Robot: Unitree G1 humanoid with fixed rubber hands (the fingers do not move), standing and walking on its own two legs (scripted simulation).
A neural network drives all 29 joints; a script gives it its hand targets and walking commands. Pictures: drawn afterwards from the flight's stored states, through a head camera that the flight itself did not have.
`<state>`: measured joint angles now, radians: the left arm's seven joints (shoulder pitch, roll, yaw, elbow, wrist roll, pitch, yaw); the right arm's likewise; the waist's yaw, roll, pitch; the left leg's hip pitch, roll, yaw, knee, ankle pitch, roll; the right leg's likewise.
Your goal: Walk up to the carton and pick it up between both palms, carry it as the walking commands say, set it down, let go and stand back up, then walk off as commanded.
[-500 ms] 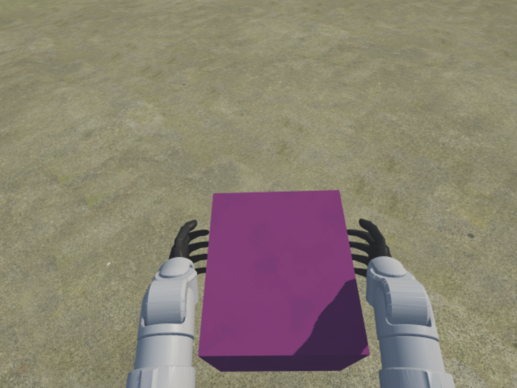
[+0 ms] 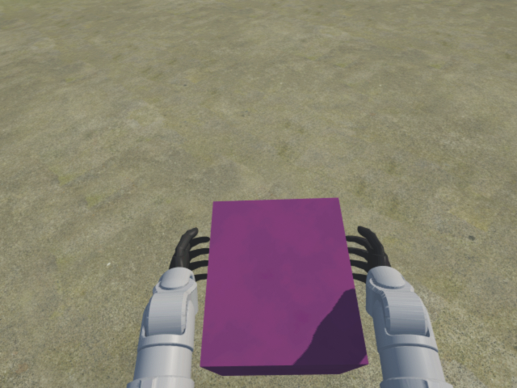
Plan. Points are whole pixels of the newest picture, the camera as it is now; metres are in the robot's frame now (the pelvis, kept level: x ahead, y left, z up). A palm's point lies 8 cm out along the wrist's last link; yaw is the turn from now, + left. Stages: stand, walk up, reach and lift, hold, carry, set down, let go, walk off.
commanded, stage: carry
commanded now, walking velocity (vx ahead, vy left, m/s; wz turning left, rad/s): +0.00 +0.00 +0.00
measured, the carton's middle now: (278, 290) +0.30 +0.00 -0.05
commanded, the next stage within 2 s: hold in 0.16 s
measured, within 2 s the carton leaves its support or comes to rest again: neither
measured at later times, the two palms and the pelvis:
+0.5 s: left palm (167, 266) +0.29 +0.18 +0.05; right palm (363, 270) +0.28 -0.13 +0.05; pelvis -0.01 +0.03 +0.01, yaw -12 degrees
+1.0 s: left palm (182, 271) +0.33 +0.18 -0.03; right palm (350, 281) +0.31 -0.13 -0.04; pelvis +0.00 +0.05 +0.00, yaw -12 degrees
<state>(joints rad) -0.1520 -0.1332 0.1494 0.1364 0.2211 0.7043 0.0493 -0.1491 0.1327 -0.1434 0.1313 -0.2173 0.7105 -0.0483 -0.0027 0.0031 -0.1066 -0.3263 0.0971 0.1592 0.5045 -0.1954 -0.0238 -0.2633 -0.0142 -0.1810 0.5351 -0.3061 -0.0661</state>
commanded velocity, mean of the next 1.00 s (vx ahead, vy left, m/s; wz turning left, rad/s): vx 0.00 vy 0.00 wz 0.00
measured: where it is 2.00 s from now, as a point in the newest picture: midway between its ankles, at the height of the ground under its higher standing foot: outside the picture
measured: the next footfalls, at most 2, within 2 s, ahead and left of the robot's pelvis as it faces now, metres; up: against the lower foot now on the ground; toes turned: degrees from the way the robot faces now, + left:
none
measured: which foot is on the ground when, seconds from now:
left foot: down 0.00-1.00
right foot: down 0.00-1.00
